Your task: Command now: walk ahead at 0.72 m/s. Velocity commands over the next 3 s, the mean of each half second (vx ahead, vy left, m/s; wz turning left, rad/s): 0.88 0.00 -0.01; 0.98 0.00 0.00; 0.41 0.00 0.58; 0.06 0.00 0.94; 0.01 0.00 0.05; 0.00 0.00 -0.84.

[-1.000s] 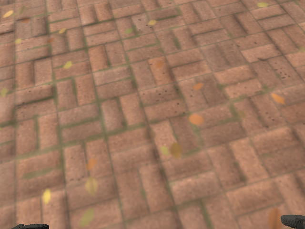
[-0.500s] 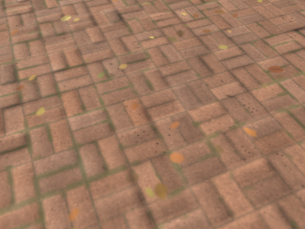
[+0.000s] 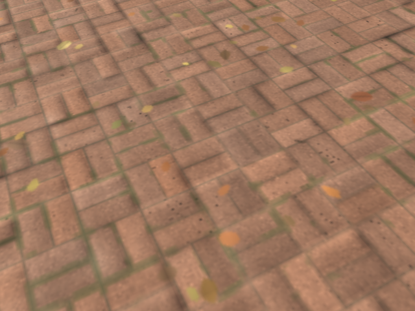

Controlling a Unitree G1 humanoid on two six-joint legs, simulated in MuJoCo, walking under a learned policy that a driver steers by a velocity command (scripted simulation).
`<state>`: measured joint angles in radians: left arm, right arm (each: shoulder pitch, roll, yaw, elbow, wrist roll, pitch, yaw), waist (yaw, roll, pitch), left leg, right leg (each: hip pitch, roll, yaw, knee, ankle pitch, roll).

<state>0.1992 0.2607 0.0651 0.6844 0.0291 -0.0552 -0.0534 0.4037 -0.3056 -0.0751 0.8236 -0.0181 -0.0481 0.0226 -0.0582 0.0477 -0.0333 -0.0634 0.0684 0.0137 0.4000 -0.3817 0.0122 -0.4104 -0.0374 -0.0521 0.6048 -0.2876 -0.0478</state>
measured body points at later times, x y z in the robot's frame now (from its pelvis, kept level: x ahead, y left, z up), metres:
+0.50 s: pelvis +0.35 -0.01 -0.03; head +0.39 -0.01 +0.42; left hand +0.27 +0.26 -0.16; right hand +0.59 -0.24 -0.10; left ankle +0.50 +0.07 -0.74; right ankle +0.07 -0.12 -0.72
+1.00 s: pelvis +0.82 -0.02 -0.03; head +0.86 -0.03 +0.42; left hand +1.04 +0.20 -0.12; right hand +0.75 -0.29 -0.17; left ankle +0.53 +0.08 -0.67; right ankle +0.96 -0.10 -0.74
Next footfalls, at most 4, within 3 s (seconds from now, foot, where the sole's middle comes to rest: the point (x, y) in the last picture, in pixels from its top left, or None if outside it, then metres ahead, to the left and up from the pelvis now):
0.02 right None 0.09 -0.13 -0.77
0.48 left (194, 307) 0.54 0.08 -0.77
0.96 right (236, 188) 1.00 -0.10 -0.77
1.36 left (192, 134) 1.32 0.06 -0.77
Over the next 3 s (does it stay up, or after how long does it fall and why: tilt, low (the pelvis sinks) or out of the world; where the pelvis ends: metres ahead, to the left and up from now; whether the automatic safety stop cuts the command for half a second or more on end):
stays up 1.34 -0.06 0.01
